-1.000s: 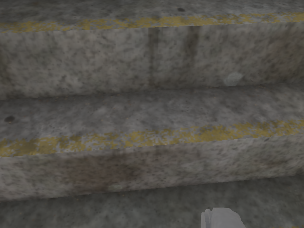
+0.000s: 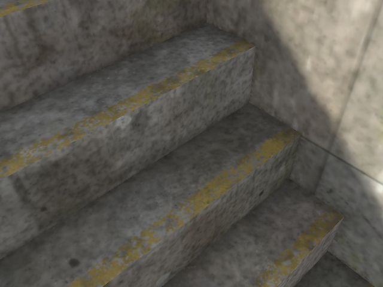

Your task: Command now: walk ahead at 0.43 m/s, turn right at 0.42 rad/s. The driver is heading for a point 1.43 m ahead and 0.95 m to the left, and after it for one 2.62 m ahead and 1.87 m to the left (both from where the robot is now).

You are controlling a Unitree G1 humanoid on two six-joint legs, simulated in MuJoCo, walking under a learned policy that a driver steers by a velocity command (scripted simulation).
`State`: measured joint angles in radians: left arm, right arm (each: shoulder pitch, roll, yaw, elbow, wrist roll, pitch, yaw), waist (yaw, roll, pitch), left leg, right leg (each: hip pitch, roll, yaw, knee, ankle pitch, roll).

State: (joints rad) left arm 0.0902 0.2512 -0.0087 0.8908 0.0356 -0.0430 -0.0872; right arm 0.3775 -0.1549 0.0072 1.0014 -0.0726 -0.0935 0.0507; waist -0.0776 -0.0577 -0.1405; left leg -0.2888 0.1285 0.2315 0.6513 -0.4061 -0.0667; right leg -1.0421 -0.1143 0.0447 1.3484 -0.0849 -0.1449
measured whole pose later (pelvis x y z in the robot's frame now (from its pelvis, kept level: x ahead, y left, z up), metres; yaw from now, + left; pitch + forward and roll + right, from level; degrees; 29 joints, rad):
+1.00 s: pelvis +0.08 -0.07 +0.01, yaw +24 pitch +7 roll -3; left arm 0.07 0.16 0.00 0.70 0.06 -0.02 -0.01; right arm 0.24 -0.27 -0.07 0.76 0.00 0.00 0.04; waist 0.02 0.06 -0.16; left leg -0.77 -0.10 -0.21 1.65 -0.29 -0.05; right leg -0.46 0.02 -0.21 0.59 -0.26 -0.09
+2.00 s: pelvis +0.19 +0.02 +0.02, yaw +53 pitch +9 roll +1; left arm 0.66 0.08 -0.03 1.18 0.14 -0.04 -0.08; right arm 0.05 -0.11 0.06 0.74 0.00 0.04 0.07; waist 0.04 0.00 -0.18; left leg -1.44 -0.02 -0.06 2.21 -0.26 0.27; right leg -0.15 0.03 -0.06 0.38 -0.39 -0.07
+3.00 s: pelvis +0.51 +0.11 +0.41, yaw +28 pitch +5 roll +0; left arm 0.38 0.14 0.03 1.08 0.06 -0.04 -0.02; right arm -0.03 -0.15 0.02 0.69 -0.04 -0.08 0.02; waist 0.03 0.04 -0.12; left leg -1.09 -0.06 -0.06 2.09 0.06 0.13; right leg -0.57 0.17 0.04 0.97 -0.46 -0.10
